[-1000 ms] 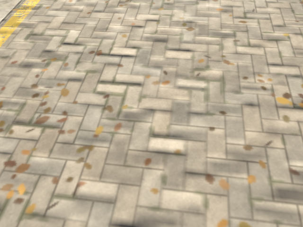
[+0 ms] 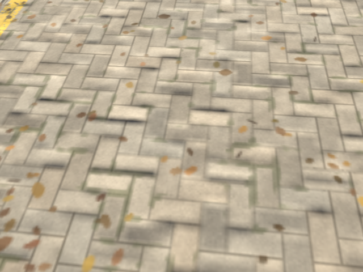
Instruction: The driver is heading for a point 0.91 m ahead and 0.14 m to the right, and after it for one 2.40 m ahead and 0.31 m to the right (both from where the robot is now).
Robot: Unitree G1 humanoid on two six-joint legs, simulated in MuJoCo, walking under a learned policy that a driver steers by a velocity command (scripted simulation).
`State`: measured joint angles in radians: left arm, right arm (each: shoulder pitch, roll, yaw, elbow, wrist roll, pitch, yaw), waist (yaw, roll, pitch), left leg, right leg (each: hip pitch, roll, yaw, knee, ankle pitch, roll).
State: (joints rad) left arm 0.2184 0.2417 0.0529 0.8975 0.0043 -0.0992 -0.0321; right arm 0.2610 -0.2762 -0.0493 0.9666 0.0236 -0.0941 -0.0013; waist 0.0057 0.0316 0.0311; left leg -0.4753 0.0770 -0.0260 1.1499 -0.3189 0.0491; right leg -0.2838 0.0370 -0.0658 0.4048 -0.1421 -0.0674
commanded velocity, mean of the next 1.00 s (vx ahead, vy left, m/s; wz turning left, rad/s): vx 0.50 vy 0.00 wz -0.21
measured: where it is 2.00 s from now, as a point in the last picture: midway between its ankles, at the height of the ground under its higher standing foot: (215, 176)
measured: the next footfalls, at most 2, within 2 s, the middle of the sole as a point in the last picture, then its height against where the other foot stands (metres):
left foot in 0.38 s outside the picture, level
right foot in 0.94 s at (222, 218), level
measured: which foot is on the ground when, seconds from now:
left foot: up 0.00-0.36, down 0.38-0.96, up 0.98-1.00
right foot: down 0.00-0.38, up 0.40-0.92, down 0.94-1.00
